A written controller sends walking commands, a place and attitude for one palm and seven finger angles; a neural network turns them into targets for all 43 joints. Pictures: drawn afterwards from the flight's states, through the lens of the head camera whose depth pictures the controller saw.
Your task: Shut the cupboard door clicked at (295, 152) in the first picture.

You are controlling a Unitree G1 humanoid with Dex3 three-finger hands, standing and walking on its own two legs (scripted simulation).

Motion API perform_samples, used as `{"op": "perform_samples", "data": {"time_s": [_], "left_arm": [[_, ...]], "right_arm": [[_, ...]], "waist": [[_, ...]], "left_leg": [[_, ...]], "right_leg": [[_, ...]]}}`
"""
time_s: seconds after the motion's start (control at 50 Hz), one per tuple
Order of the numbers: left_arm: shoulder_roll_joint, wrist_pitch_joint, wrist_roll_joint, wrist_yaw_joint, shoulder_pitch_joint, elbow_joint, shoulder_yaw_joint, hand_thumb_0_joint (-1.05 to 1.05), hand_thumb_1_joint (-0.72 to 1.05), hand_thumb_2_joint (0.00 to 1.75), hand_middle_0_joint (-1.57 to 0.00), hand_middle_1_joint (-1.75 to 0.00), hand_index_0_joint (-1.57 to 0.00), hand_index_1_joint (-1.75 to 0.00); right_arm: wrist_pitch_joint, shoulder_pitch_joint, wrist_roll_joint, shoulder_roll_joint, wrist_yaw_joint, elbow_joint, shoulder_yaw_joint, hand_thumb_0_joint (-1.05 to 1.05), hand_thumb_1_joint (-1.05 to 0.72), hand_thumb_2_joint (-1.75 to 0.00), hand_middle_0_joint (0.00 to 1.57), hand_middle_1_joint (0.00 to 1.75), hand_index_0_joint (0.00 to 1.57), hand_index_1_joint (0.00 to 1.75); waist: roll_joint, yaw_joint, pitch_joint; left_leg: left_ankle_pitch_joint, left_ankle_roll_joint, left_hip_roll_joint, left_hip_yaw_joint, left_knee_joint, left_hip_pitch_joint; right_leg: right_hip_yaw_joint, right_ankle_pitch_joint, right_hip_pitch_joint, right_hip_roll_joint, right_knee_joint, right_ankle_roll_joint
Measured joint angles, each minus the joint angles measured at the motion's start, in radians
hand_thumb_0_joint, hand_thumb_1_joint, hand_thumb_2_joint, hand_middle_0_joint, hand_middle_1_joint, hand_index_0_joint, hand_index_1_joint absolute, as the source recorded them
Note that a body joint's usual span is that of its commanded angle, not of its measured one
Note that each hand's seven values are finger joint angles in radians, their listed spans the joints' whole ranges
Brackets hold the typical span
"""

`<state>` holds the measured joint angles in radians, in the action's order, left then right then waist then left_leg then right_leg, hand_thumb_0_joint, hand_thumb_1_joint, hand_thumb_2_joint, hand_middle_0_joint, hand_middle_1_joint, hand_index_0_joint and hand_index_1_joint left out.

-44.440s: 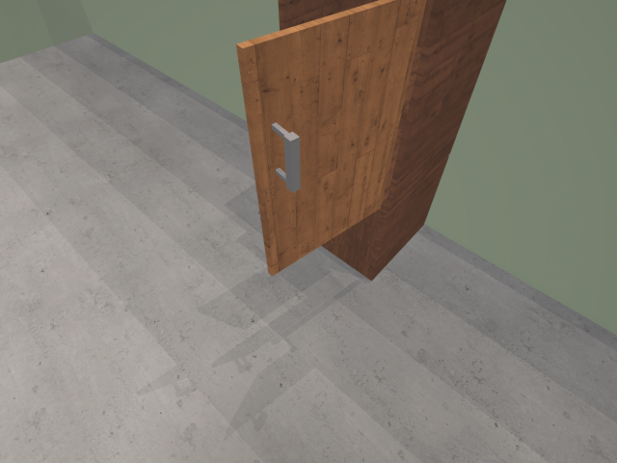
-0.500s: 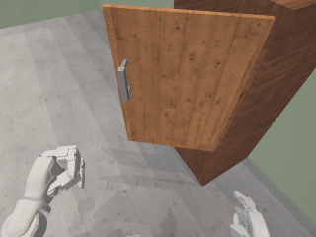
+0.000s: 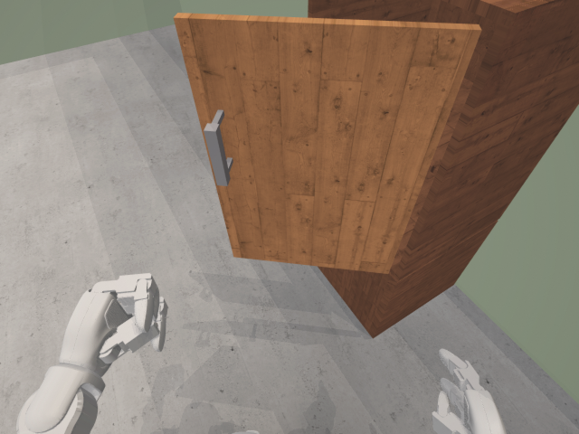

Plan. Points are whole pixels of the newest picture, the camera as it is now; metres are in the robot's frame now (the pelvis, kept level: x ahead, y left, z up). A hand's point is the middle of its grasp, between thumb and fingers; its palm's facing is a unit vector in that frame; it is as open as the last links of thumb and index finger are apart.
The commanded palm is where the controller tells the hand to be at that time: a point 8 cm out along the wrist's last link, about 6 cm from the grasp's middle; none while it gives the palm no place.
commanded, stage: bring the fist close to the handle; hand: left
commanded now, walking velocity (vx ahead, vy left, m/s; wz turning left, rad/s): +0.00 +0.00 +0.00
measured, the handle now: (221, 148) +0.54 +0.17 +0.09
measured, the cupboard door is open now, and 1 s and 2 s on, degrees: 51 51 49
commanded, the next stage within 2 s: push the door shut along its arc in 1.42 s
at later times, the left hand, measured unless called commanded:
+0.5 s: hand (193, 247) +0.33 +0.16 +0.10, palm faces -0.08 -1.00 -0.01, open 3.1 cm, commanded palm +0.31 +0.21 +0.09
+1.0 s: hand (223, 188) +0.44 +0.14 +0.10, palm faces -0.07 -1.00 -0.01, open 3.1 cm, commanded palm +0.42 +0.19 +0.09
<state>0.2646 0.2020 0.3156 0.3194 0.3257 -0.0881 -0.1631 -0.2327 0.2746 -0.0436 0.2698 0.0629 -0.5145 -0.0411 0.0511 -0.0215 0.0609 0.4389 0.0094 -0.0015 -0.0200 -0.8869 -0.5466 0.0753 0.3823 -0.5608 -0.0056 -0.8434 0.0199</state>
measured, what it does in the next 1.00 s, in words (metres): stands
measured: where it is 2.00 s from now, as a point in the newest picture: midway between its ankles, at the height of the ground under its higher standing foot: outside the picture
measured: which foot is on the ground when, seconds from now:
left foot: down 0.00-1.00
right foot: down 0.00-1.00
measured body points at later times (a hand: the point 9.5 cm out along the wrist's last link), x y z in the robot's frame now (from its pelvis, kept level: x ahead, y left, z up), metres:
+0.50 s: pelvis +0.01 +0.01 +0.00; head +0.04 -0.01 +0.45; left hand +0.33 +0.21 +0.10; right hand +0.15 -0.23 -0.09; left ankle +0.01 +0.11 -0.70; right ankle +0.03 -0.11 -0.70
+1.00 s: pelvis +0.00 +0.00 +0.00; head +0.07 -0.01 +0.45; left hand +0.44 +0.19 +0.10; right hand +0.10 -0.26 -0.11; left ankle +0.01 +0.11 -0.70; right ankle +0.03 -0.11 -0.70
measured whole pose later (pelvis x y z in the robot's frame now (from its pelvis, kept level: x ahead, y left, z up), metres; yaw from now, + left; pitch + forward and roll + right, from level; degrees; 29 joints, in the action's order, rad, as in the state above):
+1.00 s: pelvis +0.00 +0.00 +0.00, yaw -1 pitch +11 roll +0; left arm 0.28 0.25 0.19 0.19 -0.62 0.80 -0.20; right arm -0.09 0.30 -0.04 0.27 0.04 -0.63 -0.03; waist 0.03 0.05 0.07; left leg 0.41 0.01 0.00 0.01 -0.85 -0.64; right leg 0.04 0.36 -0.67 -0.01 -0.84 0.02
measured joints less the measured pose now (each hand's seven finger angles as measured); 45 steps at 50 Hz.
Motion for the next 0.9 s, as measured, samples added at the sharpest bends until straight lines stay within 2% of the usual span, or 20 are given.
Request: {"op": "perform_samples", "data": {"time_s": [0.1, 0.18, 0.22, 0.32, 0.4, 0.54, 0.72, 0.9], "left_arm": [[0.002, -0.011, -0.001, -0.011, -0.006, 0.004, 0.011, 0.01, 0.89, 0.90, -1.30, -1.50, -1.30, -1.50], [0.000, 0.024, -0.004, -0.039, -0.117, 0.058, -0.003, 0.02, 0.89, 0.90, -1.30, -1.50, -1.31, -1.50], [-0.002, 0.023, -0.009, -0.043, -0.184, 0.094, -0.003, 0.01, 0.89, 0.90, -1.30, -1.50, -1.31, -1.50], [-0.005, -0.037, -0.035, -0.036, -0.302, 0.177, 0.038, 0.01, 0.90, 0.90, -1.30, -1.50, -1.30, -1.50], [-0.021, -0.068, -0.047, -0.062, -0.338, 0.213, 0.054, 0.01, 0.90, 0.90, -1.30, -1.50, -1.30, -1.50], [-0.035, -0.027, -0.074, -0.133, -0.429, 0.310, 0.020, 0.01, 0.89, 0.90, -1.30, -1.50, -1.30, -1.50], [-0.019, -0.015, -0.095, -0.120, -0.605, 0.498, 0.033, 0.01, 0.89, 0.90, -1.30, -1.50, -1.30, -1.50], [0.009, 0.029, -0.117, -0.140, -0.852, 0.756, -0.014, 0.01, 0.89, 0.90, -1.30, -1.50, -1.30, -1.50]], "right_arm": [[-0.006, -0.002, 0.003, -0.006, 0.009, 0.004, -0.003, 0.01, -0.90, -0.90, 0.20, 0.30, 0.20, 0.30], [-0.011, -0.014, 0.002, -0.006, 0.014, -0.023, -0.010, 0.01, -0.90, -0.90, 0.20, 0.30, 0.20, 0.30], [-0.011, -0.019, 0.000, -0.006, 0.014, -0.034, -0.013, 0.01, -0.90, -0.90, 0.20, 0.30, 0.20, 0.30], [-0.002, -0.016, -0.004, -0.004, 0.013, -0.043, -0.016, 0.01, -0.90, -0.90, 0.20, 0.30, 0.20, 0.30], [0.014, -0.002, 0.000, -0.007, 0.006, -0.039, -0.012, 0.01, -0.90, -0.90, 0.20, 0.30, 0.20, 0.30], [0.051, 0.012, 0.005, -0.012, -0.014, -0.058, -0.004, 0.01, -0.90, -0.90, 0.20, 0.30, 0.20, 0.30], [0.086, -0.004, 0.001, 0.001, -0.012, -0.089, 0.004, 0.01, -0.90, -0.90, 0.20, 0.30, 0.20, 0.30], [0.116, -0.003, 0.005, -0.001, -0.016, -0.112, 0.008, 0.01, -0.90, -0.90, 0.20, 0.30, 0.20, 0.30]], "waist": [[0.000, -0.002, -0.005], [-0.004, -0.006, -0.014], [-0.005, -0.004, -0.018], [0.000, 0.013, -0.015], [-0.002, 0.027, -0.005], [-0.019, 0.030, -0.001], [-0.018, 0.036, -0.017], [-0.028, 0.061, -0.008]], "left_leg": [[-0.001, 0.002, 0.001, 0.002, 0.001, 0.001], [0.001, 0.001, 0.004, -0.007, -0.015, -0.016], [0.001, 0.002, 0.006, -0.010, -0.019, -0.024], [-0.007, 0.007, 0.011, -0.001, -0.002, -0.027], [-0.013, 0.011, 0.013, 0.021, 0.029, -0.010], [-0.016, 0.011, 0.014, 0.038, 0.054, 0.009], [-0.023, 0.009, 0.012, 0.028, 0.052, -0.011], [-0.028, 0.004, 0.007, 0.030, 0.042, -0.060]], "right_leg": [[-0.002, -0.001, 0.000, -0.001, -0.001, -0.001], [0.007, 0.002, -0.011, -0.005, -0.011, -0.001], [0.009, 0.002, -0.017, -0.006, -0.014, -0.002], [0.000, -0.006, -0.025, -0.010, -0.001, -0.007], [-0.022, -0.011, -0.021, -0.012, 0.014, -0.012], [-0.039, -0.010, -0.016, -0.012, 0.020, -0.012], [-0.029, -0.017, -0.030, -0.010, 0.026, -0.009], [-0.031, -0.023, -0.082, -0.006, 0.014, -0.004]]}}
